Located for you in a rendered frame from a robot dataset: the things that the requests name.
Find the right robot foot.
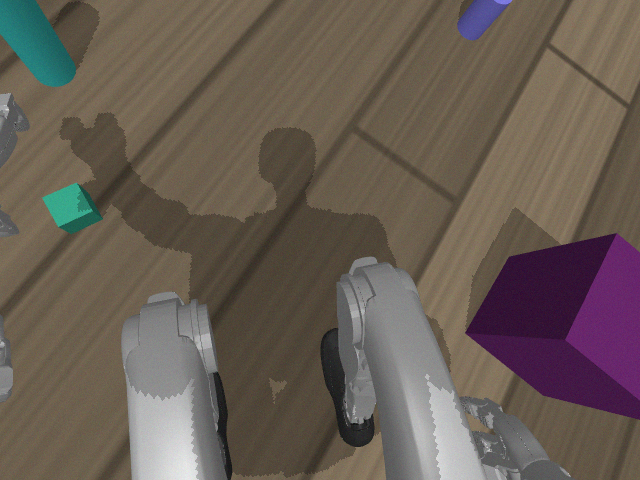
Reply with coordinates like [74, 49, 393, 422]
[320, 328, 374, 447]

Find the left robot foot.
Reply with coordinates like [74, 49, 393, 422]
[213, 372, 232, 480]

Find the left robot hand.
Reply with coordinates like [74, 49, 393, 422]
[0, 93, 30, 237]

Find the right robot hand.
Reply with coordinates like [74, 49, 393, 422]
[459, 396, 551, 480]

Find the right robot arm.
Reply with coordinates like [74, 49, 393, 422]
[520, 460, 577, 480]

